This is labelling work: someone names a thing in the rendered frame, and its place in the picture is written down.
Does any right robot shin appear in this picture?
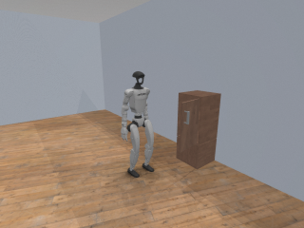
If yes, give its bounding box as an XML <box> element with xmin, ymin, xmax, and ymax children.
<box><xmin>129</xmin><ymin>149</ymin><xmax>139</xmax><ymax>171</ymax></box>

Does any right robot forearm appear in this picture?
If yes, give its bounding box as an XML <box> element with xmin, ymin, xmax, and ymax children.
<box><xmin>121</xmin><ymin>105</ymin><xmax>127</xmax><ymax>127</ymax></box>

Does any cupboard door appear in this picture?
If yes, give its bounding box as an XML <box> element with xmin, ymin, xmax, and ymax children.
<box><xmin>179</xmin><ymin>98</ymin><xmax>200</xmax><ymax>153</ymax></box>

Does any robot right upper arm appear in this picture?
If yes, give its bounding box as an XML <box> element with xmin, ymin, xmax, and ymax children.
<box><xmin>123</xmin><ymin>88</ymin><xmax>134</xmax><ymax>111</ymax></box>

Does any robot left upper arm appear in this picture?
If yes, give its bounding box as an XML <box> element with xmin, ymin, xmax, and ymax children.
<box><xmin>144</xmin><ymin>87</ymin><xmax>150</xmax><ymax>105</ymax></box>

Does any left robot forearm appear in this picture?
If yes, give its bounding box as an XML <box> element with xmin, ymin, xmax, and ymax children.
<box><xmin>142</xmin><ymin>106</ymin><xmax>149</xmax><ymax>120</ymax></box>

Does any handle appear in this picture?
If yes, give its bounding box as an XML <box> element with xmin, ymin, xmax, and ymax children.
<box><xmin>184</xmin><ymin>111</ymin><xmax>190</xmax><ymax>124</ymax></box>

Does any left robot thigh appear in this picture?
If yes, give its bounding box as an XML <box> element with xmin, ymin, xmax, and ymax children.
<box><xmin>143</xmin><ymin>119</ymin><xmax>154</xmax><ymax>150</ymax></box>

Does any right robot hand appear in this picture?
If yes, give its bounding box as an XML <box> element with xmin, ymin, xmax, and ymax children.
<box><xmin>121</xmin><ymin>127</ymin><xmax>129</xmax><ymax>141</ymax></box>

